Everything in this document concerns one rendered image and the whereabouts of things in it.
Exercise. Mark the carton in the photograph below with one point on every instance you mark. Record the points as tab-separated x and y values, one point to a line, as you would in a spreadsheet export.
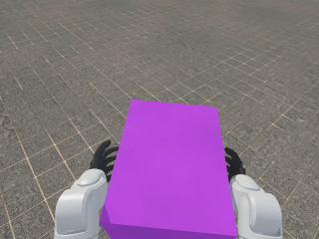
169	179

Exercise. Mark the left robot forearm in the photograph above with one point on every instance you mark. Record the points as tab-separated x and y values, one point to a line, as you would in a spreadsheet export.
77	209

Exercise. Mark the robot right hand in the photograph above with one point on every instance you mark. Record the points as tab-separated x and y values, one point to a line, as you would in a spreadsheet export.
236	165

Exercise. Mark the robot left hand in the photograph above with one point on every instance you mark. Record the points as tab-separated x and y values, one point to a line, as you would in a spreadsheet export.
100	159

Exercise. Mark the right robot forearm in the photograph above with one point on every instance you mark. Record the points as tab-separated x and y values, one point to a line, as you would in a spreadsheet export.
259	215

